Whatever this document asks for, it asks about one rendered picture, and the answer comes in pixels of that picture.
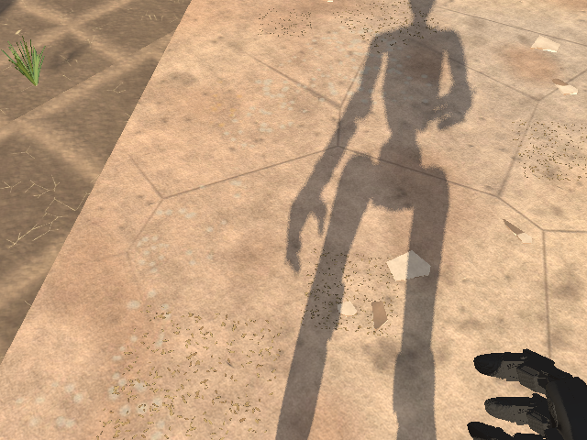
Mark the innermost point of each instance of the robot right hand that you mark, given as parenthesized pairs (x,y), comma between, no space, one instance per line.
(560,416)

